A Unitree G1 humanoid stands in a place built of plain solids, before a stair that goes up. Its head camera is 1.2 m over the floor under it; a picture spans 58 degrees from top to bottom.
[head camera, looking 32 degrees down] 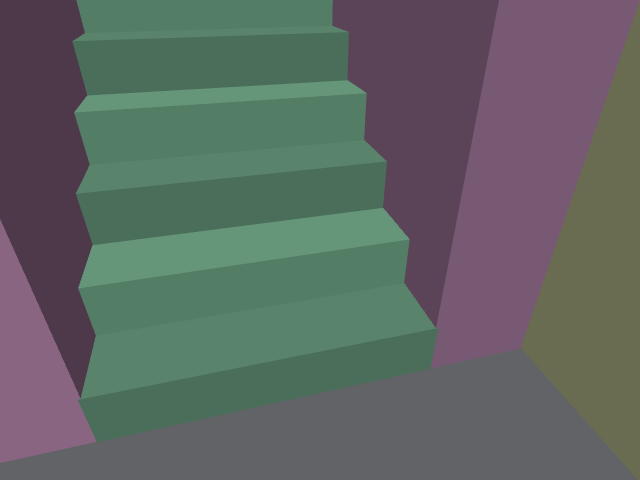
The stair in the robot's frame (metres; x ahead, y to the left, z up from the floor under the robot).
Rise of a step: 0.19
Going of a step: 0.25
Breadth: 1.10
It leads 15 degrees to the left of straight ahead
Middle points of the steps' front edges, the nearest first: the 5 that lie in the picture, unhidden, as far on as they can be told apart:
0.92 0.14 0.20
1.16 0.20 0.39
1.41 0.27 0.59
1.65 0.33 0.78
1.89 0.40 0.98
